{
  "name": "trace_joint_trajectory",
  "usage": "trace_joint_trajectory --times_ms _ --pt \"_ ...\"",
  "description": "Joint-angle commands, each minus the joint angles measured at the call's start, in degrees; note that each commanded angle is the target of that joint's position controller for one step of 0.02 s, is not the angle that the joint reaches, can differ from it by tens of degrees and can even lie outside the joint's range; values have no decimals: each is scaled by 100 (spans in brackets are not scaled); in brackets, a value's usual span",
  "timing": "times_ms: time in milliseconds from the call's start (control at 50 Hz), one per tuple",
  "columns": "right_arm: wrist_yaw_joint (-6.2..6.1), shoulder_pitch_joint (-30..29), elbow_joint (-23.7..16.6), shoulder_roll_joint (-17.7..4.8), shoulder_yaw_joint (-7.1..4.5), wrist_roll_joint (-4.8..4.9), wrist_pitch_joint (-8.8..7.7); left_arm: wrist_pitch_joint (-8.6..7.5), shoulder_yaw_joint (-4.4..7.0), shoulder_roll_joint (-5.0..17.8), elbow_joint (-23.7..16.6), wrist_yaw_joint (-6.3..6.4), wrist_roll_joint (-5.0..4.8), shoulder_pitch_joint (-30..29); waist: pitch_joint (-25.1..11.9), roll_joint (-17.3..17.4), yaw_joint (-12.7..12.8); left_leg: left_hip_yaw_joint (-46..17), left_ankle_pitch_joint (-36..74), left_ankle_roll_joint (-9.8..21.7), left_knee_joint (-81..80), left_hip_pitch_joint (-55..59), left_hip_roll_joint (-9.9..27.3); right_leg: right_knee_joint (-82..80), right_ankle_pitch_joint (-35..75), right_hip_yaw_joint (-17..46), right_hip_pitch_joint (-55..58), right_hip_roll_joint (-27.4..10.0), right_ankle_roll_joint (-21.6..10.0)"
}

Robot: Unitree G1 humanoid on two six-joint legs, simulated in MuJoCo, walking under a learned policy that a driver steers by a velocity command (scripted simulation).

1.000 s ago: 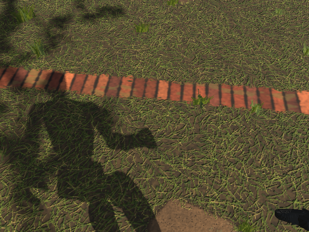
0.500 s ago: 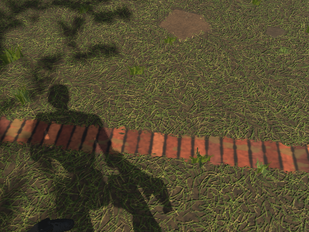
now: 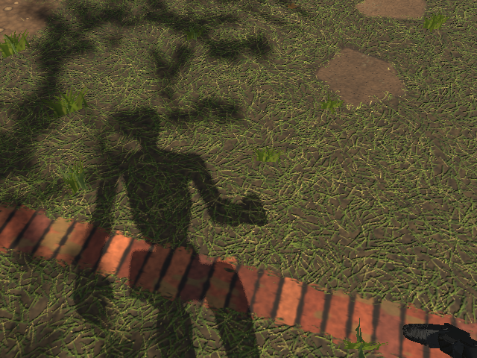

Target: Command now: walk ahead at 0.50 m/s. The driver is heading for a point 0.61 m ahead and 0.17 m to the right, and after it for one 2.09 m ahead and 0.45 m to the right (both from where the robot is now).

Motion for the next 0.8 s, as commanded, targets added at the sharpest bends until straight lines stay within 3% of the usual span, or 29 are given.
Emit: trace_joint_trajectory --times_ms 20,40,60,80,100,120,140,160,220,280,360,460,520,540,560,580,600,620,640,660,680,700,760,800 --pt "-68 1452 61 -1128 -452 -45 -80 20 160 850 -302 75 43 -208 -1010 -453 -1109 9 -23 459 -26 2431 13 2010 4475 288 -694 -1123 -552" --pt "-119 2212 154 -1699 -578 -169 -56 -60 -21 327 -497 56 139 257 -1994 593 -1110 -2091 -224 1197 96 4759 1477 4188 2384 -13 -2718 -449 -191" --pt "-104 2406 262 -1518 -540 -48 -16 -178 -92 178 -411 14 91 433 -2503 1489 -1091 -4099 -1176 1748 -775 5457 2080 5459 -1079 472 -4037 170 -39" --pt "-114 2127 223 -1137 -412 -12 -3 -264 59 757 -480 -35 -71 5 -1718 901 -1188 -3608 -1831 1469 -989 4907 1945 5933 -1017 864 -4656 -193 -117" --pt "-139 1764 176 -973 -358 -37 1 -299 77 812 -616 -55 -157 -480 -1026 581 -1100 -2774 -1722 1248 -1120 4095 1747 5821 -517 714 -4755 -469 -168" --pt "-129 1417 184 -832 -310 -79 -15 -283 78 742 -652 -43 -103 -698 -545 245 -916 -2189 -1335 1120 -1352 3284 1516 5458 -76 613 -4585 -685 -142" --pt "-119 1175 179 -650 -262 -116 -64 -216 120 712 -620 -21 -40 -687 -322 306 -732 -1752 -968 1016 -1557 2759 1324 5137 242 658 -4305 -859 -112" --pt "-110 1038 200 -613 -258 -143 -105 -130 116 604 -553 -15 -38 -502 -254 433 -580 -1448 -759 977 -1748 2391 1232 5033 448 693 -3972 -924 -65" --pt "-122 995 372 -703 -312 -159 -230 46 99 362 -533 25 -38 -457 -53 316 -443 -749 -132 1023 -2117 1976 1210 4753 900 771 -3962 -946 78" --pt "-192 1097 537 -797 -345 -186 -237 47 114 318 -657 14 -3 -820 76 183 -514 -135 365 934 -2197 2182 1130 3985 1822 858 -4330 -888 148" --pt "-267 1229 679 -929 -360 -139 -189 -14 40 137 -882 -123 23 -1538 257 91 -788 568 530 725 -2274 2348 1004 2677 2803 376 -4080 -786 81" --pt "-306 1663 952 -1100 -433 -21 36 -7 10 116 -1341 -295 13 -2240 454 46 -1002 821 1267 639 -1813 3540 1384 2001 2174 50 -4519 -672 -170" --pt "-384 1497 908 -1311 -498 19 185 28 137 349 -1442 -366 13 -1892 38 343 -641 1060 3823 442 -758 3844 1419 1987 1271 -428 -3699 -214 -478" --pt "-417 1431 880 -1361 -510 16 241 44 249 537 -1339 -356 2 -1329 -299 392 -309 1147 4484 353 73 3735 1341 1951 1100 -552 -2954 21 -626" --pt "-448 1337 836 -1328 -483 30 262 54 434 846 -1115 -288 -11 -404 -770 249 198 1279 4180 157 1313 3135 1111 1543 1450 -466 -1556 208 -857" --pt "-444 1505 705 -1009 -356 -128 190 123 609 1399 -970 -146 -19 370 -1357 -655 380 1297 1737 -96 3162 1580 771 1490 1654 1115 230 -782 -1260" --pt "-330 1854 430 -363 -140 -174 -10 74 614 1691 -1140 -146 -60 14 -1976 -1771 -239 427 -3078 -427 5112 -809 -583 604 637 4472 1906 -2051 -2461" --pt "-215 1259 385 -906 -245 23 -249 29 465 1183 -1196 -169 -13 125 -2114 -960 192 -624 -3027 -258 5348 -1429 -277 155 365 4561 1959 -2061 -2267" --pt "-167 805 214 -1006 -264 192 -362 -28 396 933 -1189 -159 32 -39 -1353 -706 176 -557 -2581 -116 5102 -1656 -36 141 686 3686 1336 -1860 -2014" --pt "-197 746 220 -906 -244 117 -402 -66 359 825 -1215 -165 30 -387 -784 -119 -134 -524 -2167 -97 4483 -1444 216 105 1319 3025 415 -1594 -1811" --pt "-238 739 276 -975 -295 -40 -372 -79 300 618 -1289 -143 40 -717 -555 -101 -326 -501 -1955 -151 3966 -1084 384 35 1882 2560 -227 -1398 -1698" --pt "-232 842 293 -976 -317 -88 -303 -78 267 566 -1391 -114 105 -892 -428 -249 -495 -516 -1809 -213 3790 -729 451 -94 2249 2368 -715 -1270 -1694" --pt "-265 884 239 -809 -302 -163 -124 -84 321 771 -1444 -23 103 -970 -205 -262 -667 -310 -1571 -540 3037 -413 354 -184 3797 1828 -1529 -1098 -1710" --pt "-294 562 121 -646 -241 -197 -79 -21 381 934 -1409 67 84 -923 -134 -323 -614 -158 -957 -688 2126 -158 136 9 4510 1314 -1940 -775 -1479"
